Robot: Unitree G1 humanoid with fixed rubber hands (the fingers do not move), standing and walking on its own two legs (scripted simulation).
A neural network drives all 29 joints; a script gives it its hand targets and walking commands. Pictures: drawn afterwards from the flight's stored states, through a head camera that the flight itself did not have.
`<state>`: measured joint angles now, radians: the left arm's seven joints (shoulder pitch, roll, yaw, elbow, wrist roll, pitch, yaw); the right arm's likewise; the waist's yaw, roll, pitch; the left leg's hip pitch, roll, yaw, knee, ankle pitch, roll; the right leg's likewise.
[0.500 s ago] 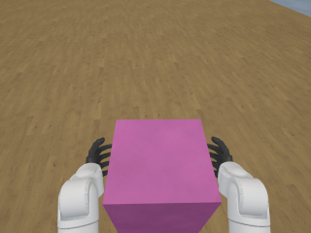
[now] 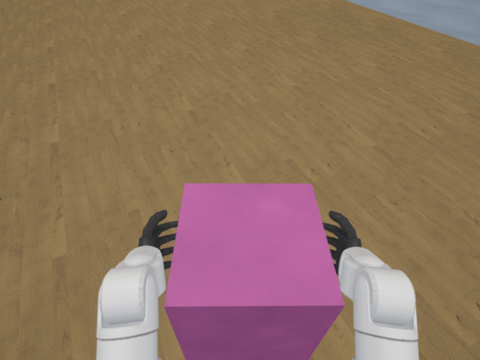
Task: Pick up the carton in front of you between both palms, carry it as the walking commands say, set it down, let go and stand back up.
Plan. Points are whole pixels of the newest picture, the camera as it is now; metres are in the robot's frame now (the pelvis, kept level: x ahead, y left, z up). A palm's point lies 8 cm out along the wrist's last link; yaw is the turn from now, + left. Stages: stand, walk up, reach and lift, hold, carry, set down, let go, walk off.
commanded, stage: carry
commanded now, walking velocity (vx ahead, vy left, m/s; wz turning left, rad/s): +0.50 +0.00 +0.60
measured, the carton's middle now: (247, 276) +0.27 -0.01 +0.01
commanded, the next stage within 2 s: none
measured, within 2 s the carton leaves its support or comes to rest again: neither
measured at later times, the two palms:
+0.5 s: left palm (128, 140) +0.57 +0.23 +0.09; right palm (258, 123) +0.62 -0.06 +0.10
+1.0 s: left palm (136, 74) +0.90 +0.28 +0.10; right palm (231, 63) +0.97 -0.01 +0.09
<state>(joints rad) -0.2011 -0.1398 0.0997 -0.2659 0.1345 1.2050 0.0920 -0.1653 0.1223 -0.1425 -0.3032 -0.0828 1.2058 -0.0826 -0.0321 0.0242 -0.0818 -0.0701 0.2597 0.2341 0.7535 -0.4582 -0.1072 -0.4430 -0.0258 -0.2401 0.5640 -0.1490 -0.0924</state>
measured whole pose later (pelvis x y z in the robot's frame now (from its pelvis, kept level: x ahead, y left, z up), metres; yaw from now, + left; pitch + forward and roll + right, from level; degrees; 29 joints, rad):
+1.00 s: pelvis +0.67 +0.06 +0.00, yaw +15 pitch +2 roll -1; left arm -0.20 -0.14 0.12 -0.33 0.11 1.22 0.10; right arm -0.19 0.13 -0.13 -0.36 -0.10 1.23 -0.08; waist 0.01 0.03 -0.08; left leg 0.09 0.06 0.12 0.49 -0.49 -0.01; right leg -0.48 -0.02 -0.23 0.48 -0.03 -0.07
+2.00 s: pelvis +1.33 +0.23 +0.01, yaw +14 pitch +3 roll -1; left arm -0.18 -0.14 0.12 -0.39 0.11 1.23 0.09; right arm -0.17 0.14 -0.11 -0.38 -0.10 1.22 -0.08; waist 0.00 0.00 -0.09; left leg 0.13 0.03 0.19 0.21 -0.39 -0.01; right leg -0.54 -0.06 -0.19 0.50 -0.02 -0.02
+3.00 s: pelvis +1.89 +0.36 +0.02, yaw +14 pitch +3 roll -1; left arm -0.19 -0.14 0.12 -0.33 0.11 1.21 0.09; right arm -0.18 0.14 -0.13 -0.35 -0.11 1.21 -0.07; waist 0.00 0.03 -0.08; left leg -0.17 0.06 0.18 0.48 -0.34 0.01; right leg -0.33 -0.04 -0.18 0.44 -0.16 -0.02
